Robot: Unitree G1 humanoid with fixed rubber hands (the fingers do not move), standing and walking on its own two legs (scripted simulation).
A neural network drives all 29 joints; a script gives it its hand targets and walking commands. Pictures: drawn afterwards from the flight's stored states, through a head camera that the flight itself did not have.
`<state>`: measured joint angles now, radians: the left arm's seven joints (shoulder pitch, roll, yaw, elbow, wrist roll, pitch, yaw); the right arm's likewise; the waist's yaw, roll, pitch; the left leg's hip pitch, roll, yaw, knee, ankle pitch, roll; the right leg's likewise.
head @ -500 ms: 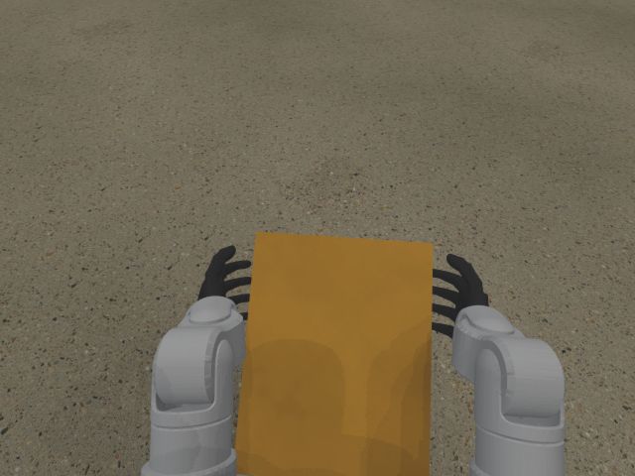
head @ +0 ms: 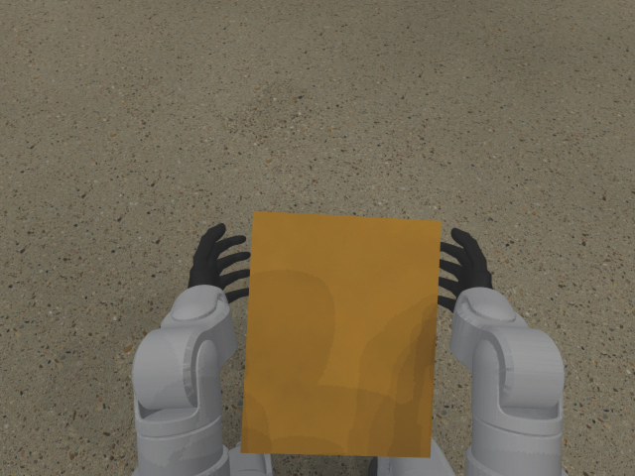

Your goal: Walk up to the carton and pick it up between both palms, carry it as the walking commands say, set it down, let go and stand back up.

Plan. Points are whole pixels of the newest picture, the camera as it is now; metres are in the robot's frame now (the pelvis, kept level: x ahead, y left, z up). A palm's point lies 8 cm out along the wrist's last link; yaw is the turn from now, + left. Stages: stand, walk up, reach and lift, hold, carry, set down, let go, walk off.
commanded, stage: carry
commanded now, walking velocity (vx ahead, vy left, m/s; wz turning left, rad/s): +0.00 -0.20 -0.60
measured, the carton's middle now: (334, 314) +0.32 +0.02 -0.03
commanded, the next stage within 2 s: none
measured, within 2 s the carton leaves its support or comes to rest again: neither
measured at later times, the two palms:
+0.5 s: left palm (466, 340) +0.26 -0.11 +0.08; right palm out of the picture +0.18 -0.37 +0.06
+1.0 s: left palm out of the picture +0.13 -0.36 +0.10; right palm out of the picture -0.01 -0.59 +0.08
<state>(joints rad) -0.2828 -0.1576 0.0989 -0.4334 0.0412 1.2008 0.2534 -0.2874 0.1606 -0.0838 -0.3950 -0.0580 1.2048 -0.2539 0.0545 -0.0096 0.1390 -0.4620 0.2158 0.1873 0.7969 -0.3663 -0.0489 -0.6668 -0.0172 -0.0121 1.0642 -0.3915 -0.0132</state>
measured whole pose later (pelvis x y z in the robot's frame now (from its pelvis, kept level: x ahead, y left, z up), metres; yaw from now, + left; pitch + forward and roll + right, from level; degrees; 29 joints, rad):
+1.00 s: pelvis -0.19 -0.32 -0.01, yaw -31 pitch +0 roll -2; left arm -0.30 -0.16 0.07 -0.44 0.03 1.24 0.27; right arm -0.27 0.15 -0.09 -0.48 -0.07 1.24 -0.27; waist 0.03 0.10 0.10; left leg -0.42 0.34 0.07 0.93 -0.49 -0.15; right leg -0.40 0.00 -0.01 0.80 -0.42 0.03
